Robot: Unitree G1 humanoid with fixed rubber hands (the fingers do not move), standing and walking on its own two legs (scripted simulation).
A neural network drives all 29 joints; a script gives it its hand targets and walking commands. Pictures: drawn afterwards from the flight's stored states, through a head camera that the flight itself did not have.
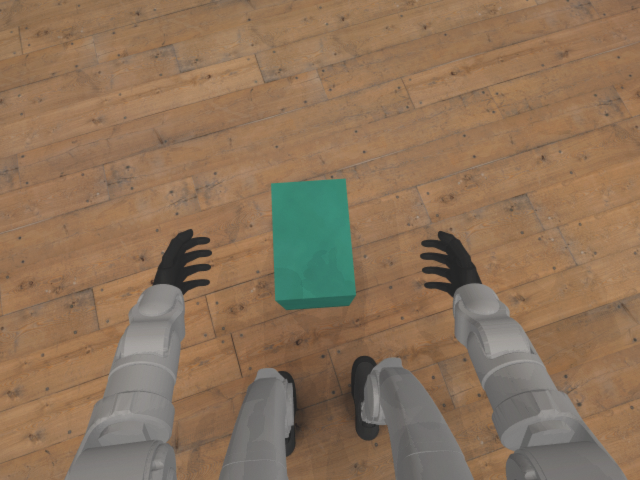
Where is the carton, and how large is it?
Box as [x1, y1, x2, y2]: [271, 179, 355, 309]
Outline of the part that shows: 345,179 271,183 275,300 286,309 348,305 355,295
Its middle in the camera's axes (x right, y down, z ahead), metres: -0.02 +0.03 +1.00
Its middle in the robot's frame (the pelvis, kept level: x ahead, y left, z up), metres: +0.49 +0.04 -0.57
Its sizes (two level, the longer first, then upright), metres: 0.276 0.177 0.256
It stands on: the floor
